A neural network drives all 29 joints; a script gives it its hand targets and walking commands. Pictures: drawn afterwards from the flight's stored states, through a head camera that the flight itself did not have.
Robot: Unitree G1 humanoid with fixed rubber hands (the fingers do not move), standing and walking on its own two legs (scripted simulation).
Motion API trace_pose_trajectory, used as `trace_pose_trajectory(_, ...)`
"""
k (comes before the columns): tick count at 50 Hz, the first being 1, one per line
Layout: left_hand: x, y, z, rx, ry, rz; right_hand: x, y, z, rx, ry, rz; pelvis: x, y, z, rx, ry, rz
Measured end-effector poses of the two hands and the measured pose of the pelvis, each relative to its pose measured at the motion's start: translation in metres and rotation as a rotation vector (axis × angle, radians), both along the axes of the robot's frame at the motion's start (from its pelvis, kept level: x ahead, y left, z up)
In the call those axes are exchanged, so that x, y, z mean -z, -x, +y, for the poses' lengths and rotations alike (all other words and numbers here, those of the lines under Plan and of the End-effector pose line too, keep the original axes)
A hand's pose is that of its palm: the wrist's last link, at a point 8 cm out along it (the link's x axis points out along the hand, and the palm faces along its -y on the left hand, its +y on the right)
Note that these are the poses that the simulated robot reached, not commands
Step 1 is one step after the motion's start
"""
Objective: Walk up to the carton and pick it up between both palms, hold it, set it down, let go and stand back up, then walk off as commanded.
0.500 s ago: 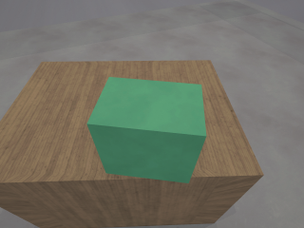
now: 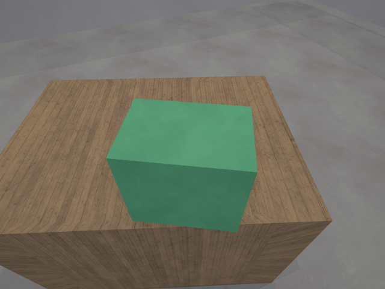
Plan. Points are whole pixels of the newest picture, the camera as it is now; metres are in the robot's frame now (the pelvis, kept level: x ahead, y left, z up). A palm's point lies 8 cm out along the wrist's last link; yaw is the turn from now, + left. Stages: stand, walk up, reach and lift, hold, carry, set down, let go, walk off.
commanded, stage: stand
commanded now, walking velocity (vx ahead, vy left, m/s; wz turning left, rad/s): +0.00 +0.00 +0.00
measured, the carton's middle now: (187, 167) +0.40 +0.02 +0.01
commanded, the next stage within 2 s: walk off in 0.08 s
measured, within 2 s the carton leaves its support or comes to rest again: neither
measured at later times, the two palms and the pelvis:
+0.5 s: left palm out of the picture +0.06 +0.30 -0.14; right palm out of the picture +0.04 -0.30 -0.14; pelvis -0.04 +0.01 -0.02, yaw +1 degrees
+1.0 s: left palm out of the picture -0.05 +0.39 -0.18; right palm out of the picture -0.08 -0.22 -0.12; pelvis -0.16 +0.07 -0.04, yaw -3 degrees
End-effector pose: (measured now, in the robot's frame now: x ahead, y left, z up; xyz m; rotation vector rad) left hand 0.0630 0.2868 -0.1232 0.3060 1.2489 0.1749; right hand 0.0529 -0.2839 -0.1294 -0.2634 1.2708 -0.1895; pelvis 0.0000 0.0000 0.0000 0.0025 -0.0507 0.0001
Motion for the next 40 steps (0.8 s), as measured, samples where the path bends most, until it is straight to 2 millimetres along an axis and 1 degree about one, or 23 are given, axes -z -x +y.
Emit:
trace_pose_trajectory(8, -0.001, -0.001, 0.0, 0.0, -0.005, -0.001, 0.001, 0.006, -0.003, 0.006, 0.004, 0.022, 0.0, -0.001, -0.001, -0.001, -0.001, 0.001)
trace_pose_trajectory(16, 0.0, -0.002, 0.001, -0.01, -0.008, -0.001, 0.001, 0.006, -0.005, 0.016, 0.004, 0.029, 0.0, -0.001, -0.003, -0.003, 0.001, 0.009)
trace_pose_trajectory(20, 0.004, -0.002, 0.005, -0.027, -0.017, -0.01, 0.006, 0.004, -0.013, 0.012, 0.019, 0.013, 0.009, 0.014, -0.002, -0.011, -0.005, 0.019)
trace_pose_trajectory(25, 0.016, 0.006, 0.015, 0.003, -0.031, -0.018, 0.015, 0.009, -0.02, -0.025, 0.073, 0.021, 0.022, 0.043, 0.008, -0.023, 0.01, 0.021)
trace_pose_trajectory(30, 0.035, 0.018, 0.035, 0.034, -0.031, -0.049, 0.018, 0.03, -0.012, -0.061, 0.123, 0.035, 0.037, 0.074, 0.027, -0.043, 0.022, 0.027)
trace_pose_trajectory(34, 0.059, 0.027, 0.059, 0.04, -0.014, -0.086, 0.017, 0.057, 0.006, -0.068, 0.164, 0.029, 0.053, 0.1, 0.046, -0.056, 0.015, 0.023)
trace_pose_trajectory(37, 0.068, 0.042, 0.07, 0.027, 0.002, -0.07, 0.01, 0.082, 0.026, -0.071, 0.171, 0.028, 0.052, 0.115, 0.057, -0.014, 0.008, -0.009)
trace_pose_trajectory(40, 0.067, 0.059, 0.076, 0.02, 0.017, -0.035, 0.0, 0.105, 0.042, -0.057, 0.173, 0.033, 0.044, 0.123, 0.064, -0.017, 0.038, -0.011)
